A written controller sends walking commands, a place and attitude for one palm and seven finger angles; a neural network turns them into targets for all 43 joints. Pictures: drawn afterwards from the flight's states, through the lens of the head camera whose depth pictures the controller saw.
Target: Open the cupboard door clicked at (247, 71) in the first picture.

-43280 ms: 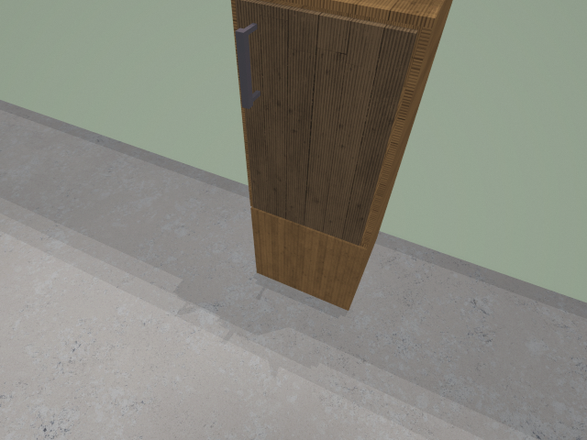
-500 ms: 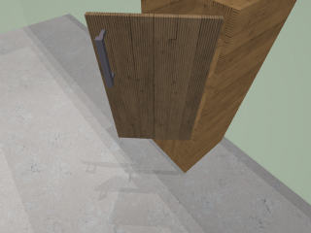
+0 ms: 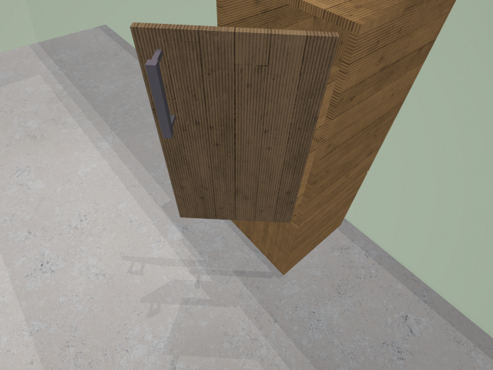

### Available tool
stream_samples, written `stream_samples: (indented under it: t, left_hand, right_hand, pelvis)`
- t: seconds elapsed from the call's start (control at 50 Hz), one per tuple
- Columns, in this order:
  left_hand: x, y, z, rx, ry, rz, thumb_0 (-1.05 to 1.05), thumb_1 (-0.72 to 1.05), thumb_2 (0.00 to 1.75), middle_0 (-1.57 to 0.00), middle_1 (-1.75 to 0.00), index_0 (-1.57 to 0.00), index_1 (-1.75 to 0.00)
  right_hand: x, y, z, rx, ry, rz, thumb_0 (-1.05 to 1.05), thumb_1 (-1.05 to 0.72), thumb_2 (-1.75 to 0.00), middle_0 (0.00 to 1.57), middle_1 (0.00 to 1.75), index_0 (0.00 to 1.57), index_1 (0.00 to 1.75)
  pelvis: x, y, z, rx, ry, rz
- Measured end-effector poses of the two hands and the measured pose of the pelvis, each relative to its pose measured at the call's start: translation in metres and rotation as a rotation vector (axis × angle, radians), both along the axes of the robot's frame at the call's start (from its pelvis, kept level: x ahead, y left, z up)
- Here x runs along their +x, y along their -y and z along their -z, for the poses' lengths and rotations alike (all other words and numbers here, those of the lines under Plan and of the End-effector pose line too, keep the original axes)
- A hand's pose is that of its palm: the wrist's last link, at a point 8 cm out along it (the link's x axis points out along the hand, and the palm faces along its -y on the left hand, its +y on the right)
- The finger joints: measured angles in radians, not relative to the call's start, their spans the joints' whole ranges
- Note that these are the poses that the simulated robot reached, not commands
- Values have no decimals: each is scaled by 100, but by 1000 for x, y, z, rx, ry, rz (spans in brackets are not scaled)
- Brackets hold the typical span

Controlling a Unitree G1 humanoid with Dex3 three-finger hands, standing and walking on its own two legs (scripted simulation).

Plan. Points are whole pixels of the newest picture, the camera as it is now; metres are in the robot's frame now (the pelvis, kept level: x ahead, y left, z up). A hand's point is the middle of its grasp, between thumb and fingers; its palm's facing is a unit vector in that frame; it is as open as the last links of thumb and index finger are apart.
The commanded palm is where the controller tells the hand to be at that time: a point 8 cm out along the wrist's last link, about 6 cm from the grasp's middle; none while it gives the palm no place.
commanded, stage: come to a stop and stand still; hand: left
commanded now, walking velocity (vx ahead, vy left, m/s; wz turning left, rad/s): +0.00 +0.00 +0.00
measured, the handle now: (163, 96) +0.56 +0.20 +0.13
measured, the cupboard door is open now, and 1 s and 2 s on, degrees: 47 47 47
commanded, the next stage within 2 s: look again from close up in 0.02 s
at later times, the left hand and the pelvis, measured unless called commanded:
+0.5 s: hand out of the picture +0.03 +0.20 -0.17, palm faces +0.02 -0.97 -0.25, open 7.4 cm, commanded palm none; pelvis +0.01 +0.00 +0.00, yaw +0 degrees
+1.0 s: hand (122, 314) +0.20 +0.20 +0.00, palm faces +0.18 -0.98 -0.08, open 7.8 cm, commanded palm +0.12 +0.26 -0.04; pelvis -0.02 -0.01 -0.02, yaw +1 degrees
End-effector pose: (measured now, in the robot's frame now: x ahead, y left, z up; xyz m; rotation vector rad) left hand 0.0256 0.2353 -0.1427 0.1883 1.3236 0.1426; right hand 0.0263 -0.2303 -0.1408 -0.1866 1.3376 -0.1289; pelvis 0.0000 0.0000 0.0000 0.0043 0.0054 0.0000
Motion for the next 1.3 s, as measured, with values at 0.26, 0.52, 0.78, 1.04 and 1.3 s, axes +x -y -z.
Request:
stream_samples:
  t: [0.26, 0.52, 0.78, 1.04, 1.3]
  left_hand:
    - [-12, -9, -1, 19, -42, -23, 1, 91, 89, -20, -30, -20, -30]
    - [3, -13, -4, 29, -5, -20, 1, 91, 89, -20, -30, -20, -30]
    - [14, -18, -7, 51, 19, -10, 1, 91, 89, -20, -30, -20, -30]
    - [135, -11, -148, -61, 1293, 113, 1, 77, 83, -21, -39, -20, -39]
    - [93, -32, -140, -85, 1317, 96, 2, 47, 71, -23, -58, -23, -58]
  right_hand:
    - [9, 7, -3, -20, -5, -13, 1, -91, -90, 20, 29, 20, 30]
    - [28, 9, -5, -26, 34, -31, 1, -91, -90, 20, 29, 20, 30]
    - [32, 16, -6, -38, 44, -30, 1, -91, -90, 20, 29, 20, 30]
    - [115, 27, -31, -38, 692, -93, 1, -91, -90, 20, 30, 20, 30]
    - [113, 22, -27, -70, 770, -182, 2, -91, -90, 20, 29, 20, 30]
  pelvis:
    - [5, 1, -1, 1, 3, -5]
    - [8, 1, -2, 3, 2, -7]
    - [9, 1, -3, 0, -4, -6]
    - [-31, 14, 37, 15, -158, -16]
    - [-59, 23, 60, -29, -138, -50]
